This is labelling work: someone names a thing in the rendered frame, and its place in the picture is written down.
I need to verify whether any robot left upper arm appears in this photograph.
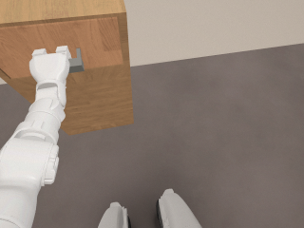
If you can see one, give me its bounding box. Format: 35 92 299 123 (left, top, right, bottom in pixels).
0 138 59 228

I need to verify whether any handle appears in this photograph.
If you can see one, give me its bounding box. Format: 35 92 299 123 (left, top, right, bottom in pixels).
68 47 85 73

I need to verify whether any robot left shin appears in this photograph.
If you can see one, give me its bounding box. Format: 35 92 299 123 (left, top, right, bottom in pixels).
109 202 122 207

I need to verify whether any robot left thigh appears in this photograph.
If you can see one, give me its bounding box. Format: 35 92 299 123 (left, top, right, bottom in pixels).
98 206 128 228

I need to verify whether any robot left forearm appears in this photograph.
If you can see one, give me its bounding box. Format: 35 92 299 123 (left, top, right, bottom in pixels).
0 79 67 162

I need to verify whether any robot left hand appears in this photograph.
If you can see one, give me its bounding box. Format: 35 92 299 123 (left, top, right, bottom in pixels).
28 46 71 88

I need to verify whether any drawer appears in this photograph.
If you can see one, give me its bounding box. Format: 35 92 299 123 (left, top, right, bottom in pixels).
0 16 123 79

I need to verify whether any cabinet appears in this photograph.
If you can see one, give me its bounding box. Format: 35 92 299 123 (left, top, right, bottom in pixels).
0 0 134 136

